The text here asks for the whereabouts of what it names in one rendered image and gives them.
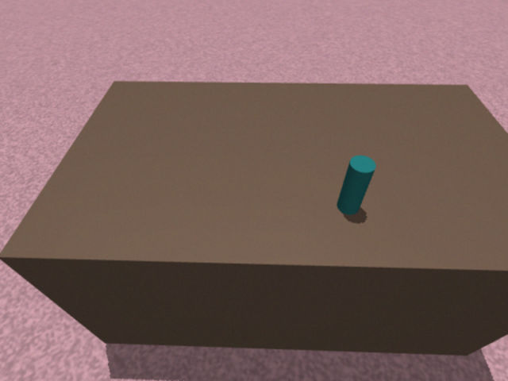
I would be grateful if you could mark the can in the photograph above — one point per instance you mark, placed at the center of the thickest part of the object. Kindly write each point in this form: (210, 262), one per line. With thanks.
(356, 181)

